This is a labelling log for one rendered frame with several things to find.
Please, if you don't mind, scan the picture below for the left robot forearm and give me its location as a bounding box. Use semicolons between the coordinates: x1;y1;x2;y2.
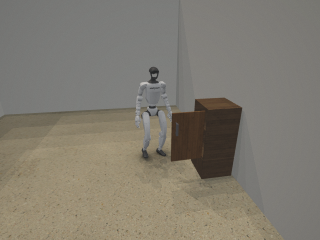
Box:
163;97;171;112

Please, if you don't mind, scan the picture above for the robot left hand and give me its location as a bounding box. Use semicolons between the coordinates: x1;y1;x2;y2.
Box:
167;111;172;122

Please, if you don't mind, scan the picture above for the right robot upper arm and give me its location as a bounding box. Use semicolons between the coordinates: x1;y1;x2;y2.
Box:
138;82;147;101

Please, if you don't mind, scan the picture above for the robot right hand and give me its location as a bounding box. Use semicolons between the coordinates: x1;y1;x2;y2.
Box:
135;115;142;128

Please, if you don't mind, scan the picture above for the handle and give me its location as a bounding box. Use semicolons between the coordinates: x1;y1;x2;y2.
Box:
175;122;179;136

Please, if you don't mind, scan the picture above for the left robot foot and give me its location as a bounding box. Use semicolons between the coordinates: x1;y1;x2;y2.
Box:
156;148;166;156

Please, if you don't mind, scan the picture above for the left robot thigh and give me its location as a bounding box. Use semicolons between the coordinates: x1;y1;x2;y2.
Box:
157;110;167;138

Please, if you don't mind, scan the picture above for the right robot forearm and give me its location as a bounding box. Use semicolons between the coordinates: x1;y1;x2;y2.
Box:
135;96;141;116

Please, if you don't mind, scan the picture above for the left robot upper arm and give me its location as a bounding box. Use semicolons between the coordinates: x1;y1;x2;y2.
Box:
160;81;167;99

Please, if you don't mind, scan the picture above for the cupboard door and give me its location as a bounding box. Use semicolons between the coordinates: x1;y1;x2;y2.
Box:
171;110;206;162

